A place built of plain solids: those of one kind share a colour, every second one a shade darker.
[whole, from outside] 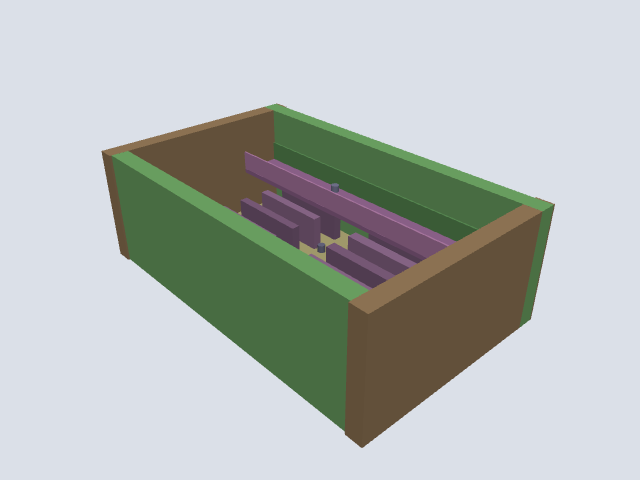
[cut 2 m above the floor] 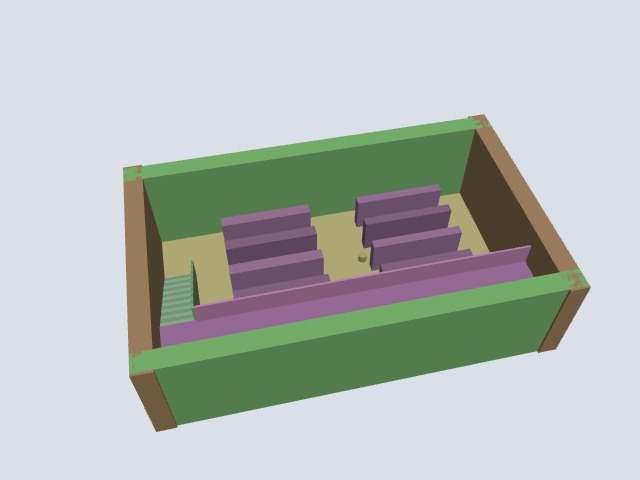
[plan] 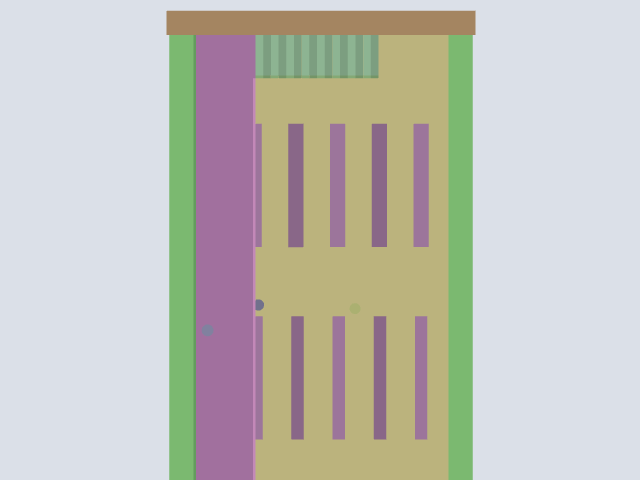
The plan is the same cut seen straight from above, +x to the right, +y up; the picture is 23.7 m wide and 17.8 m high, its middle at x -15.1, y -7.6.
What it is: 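A stack floor with narrow aisles and a mezzanine, one wing of it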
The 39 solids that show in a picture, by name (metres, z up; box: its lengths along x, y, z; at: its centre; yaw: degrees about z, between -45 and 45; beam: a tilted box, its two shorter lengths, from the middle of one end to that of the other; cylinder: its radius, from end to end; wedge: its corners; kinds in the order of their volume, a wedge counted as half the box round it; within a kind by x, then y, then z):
{
 "wall_wing_1": {"box": [0.9, 18.64, 6.07], "at": [-20.24, -8.42, 2.74]},
 "wall_wing_2": {"box": [0.9, 18.64, 6.07], "at": [-9.88, -8.42, 2.74]},
 "wall_1": {"box": [11.46, 0.9, 6.07], "at": [-15.06, -17.29, 2.74]},
 "wall_2": {"box": [11.46, 0.9, 6.07], "at": [-15.06, 0.45, 2.74]},
 "stack_1": {"box": [0.57, 4.58, 1.9], "at": [-19.08, -5.58, 0.95]},
 "stack_2": {"box": [0.46, 4.57, 1.87], "at": [-18.98, -12.71, 0.94]},
 "stack_3": {"box": [0.57, 4.58, 1.9], "at": [-17.54, -5.58, 0.95]},
 "stack_4": {"box": [0.46, 4.57, 1.87], "at": [-17.46, -12.71, 0.94]},
 "stack_5": {"box": [0.57, 4.58, 1.9], "at": [-15.99, -5.58, 0.95]},
 "stack_6": {"box": [0.46, 4.57, 1.87], "at": [-15.93, -12.71, 0.94]},
 "stack_7": {"box": [0.57, 4.58, 1.9], "at": [-14.45, -5.58, 0.95]},
 "stack_8": {"box": [0.46, 4.57, 1.87], "at": [-14.4, -12.71, 0.94]},
 "stack_9": {"box": [0.57, 4.58, 1.9], "at": [-12.9, -5.58, 0.95]},
 "stack_10": {"box": [0.46, 4.57, 1.87], "at": [-12.88, -12.71, 0.94]},
 "stack_11": {"box": [0.46, 4.57, 1.87], "at": [-11.35, -12.71, 0.94]},
 "stack_12": {"box": [0.57, 4.58, 1.9], "at": [-11.35, -5.58, 0.95]},
 "floor_main_1": {"box": [9.46, 16.84, 0.3], "at": [-15.06, -8.42, -0.15]},
 "step_mezz_1": {"box": [0.29, 1.5, 2.84], "at": [-17.35, -0.75, 1.12]},
 "step_mezz_2": {"box": [0.29, 1.5, 2.68], "at": [-17.06, -0.75, 1.04]},
 "step_mezz_3": {"box": [0.29, 1.5, 2.52], "at": [-16.78, -0.75, 0.96]},
 "step_mezz_4": {"box": [0.29, 1.5, 2.36], "at": [-16.49, -0.75, 0.88]},
 "step_mezz_5": {"box": [0.29, 1.5, 2.21], "at": [-16.21, -0.75, 0.8]},
 "step_mezz_6": {"box": [0.29, 1.5, 2.05], "at": [-15.92, -0.75, 0.72]},
 "step_mezz_7": {"box": [0.29, 1.5, 1.89], "at": [-15.64, -0.75, 0.64]},
 "step_mezz_8": {"box": [0.29, 1.5, 1.73], "at": [-15.35, -0.75, 0.56]},
 "step_mezz_9": {"box": [0.29, 1.5, 1.57], "at": [-15.07, -0.75, 0.48]},
 "step_mezz_10": {"box": [0.29, 1.5, 1.41], "at": [-14.78, -0.75, 0.41]},
 "step_mezz_11": {"box": [0.29, 1.5, 1.25], "at": [-14.5, -0.75, 0.33]},
 "step_mezz_12": {"box": [0.29, 1.5, 1.09], "at": [-14.21, -0.75, 0.25]},
 "step_mezz_13": {"box": [0.29, 1.5, 0.94], "at": [-13.93, -0.75, 0.17]},
 "step_mezz_14": {"box": [0.29, 1.5, 0.78], "at": [-13.64, -0.75, 0.09]},
 "step_mezz_15": {"box": [0.29, 1.5, 0.62], "at": [-13.36, -0.75, 0.01]},
 "step_mezz_16": {"box": [0.29, 1.5, 0.46], "at": [-13.07, -0.75, -0.07]},
 "floor_mezz_1": {"box": [2.3, 16.84, 0.25], "at": [-18.64, -8.42, 2.58]},
 "zmezz_rail_cut_1": {"box": [0.1, 16.84, 1.07], "at": [-19.74, -8.42, 3.23]},
 "mezz_rail_guard_1": {"box": [0.1, 15.24, 1.07], "at": [-17.54, -9.22, 3.23]},
 "zclutw_stool_1": {"cylinder": 0.22, "from": [-19.27, -10.95, 2.65], "to": [-19.27, -10.95, 3.08]},
 "zclutw_stool_2": {"cylinder": 0.21, "from": [-17.38, -10.01, -0.05], "to": [-17.38, -10.01, 0.42]},
 "zclut_stool_1": {"cylinder": 0.2, "from": [-13.8, -10.14, -0.05], "to": [-13.8, -10.14, 0.38]}
}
